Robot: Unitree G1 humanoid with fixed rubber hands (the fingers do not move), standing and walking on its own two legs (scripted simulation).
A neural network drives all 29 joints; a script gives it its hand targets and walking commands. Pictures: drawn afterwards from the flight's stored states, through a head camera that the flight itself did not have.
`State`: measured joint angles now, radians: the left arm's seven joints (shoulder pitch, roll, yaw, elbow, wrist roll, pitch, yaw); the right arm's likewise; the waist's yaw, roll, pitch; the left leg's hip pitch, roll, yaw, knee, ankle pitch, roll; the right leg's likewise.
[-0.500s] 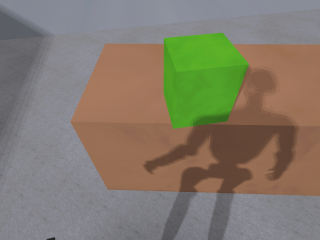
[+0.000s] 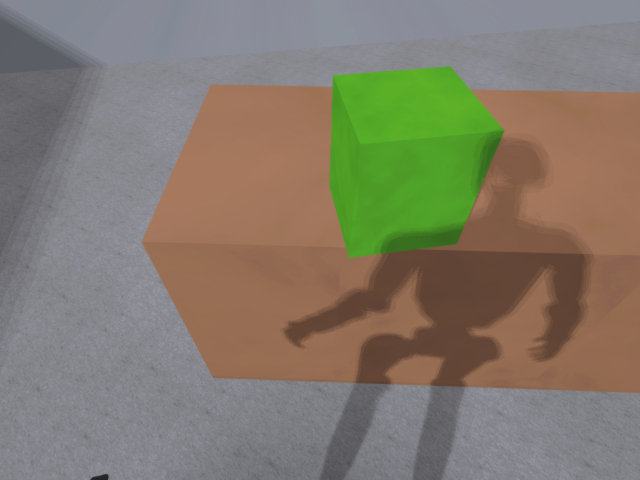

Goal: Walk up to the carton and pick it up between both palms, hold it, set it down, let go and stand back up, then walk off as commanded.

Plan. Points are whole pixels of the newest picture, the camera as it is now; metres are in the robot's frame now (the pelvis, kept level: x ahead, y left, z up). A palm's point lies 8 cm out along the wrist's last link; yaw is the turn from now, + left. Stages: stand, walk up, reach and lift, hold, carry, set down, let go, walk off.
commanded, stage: walk up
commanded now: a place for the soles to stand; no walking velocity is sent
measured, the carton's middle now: (398, 164) +0.64 -0.11 +0.04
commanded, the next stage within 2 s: none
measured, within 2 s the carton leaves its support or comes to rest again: neither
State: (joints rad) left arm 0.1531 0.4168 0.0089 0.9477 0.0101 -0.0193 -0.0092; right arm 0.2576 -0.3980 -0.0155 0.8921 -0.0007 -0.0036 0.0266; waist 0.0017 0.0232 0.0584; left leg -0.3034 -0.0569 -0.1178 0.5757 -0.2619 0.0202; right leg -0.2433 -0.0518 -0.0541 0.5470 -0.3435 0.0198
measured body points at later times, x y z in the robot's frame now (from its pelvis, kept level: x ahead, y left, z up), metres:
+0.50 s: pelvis +0.00 +0.00 +0.00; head +0.03 -0.01 +0.45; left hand +0.09 +0.32 -0.11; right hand +0.07 -0.31 -0.12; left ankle +0.03 +0.11 -0.73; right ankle +0.00 -0.15 -0.73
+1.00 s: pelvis +0.00 +0.00 +0.00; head +0.02 -0.01 +0.45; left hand +0.09 +0.32 -0.11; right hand +0.07 -0.32 -0.12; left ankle +0.02 +0.11 -0.73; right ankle +0.00 -0.15 -0.73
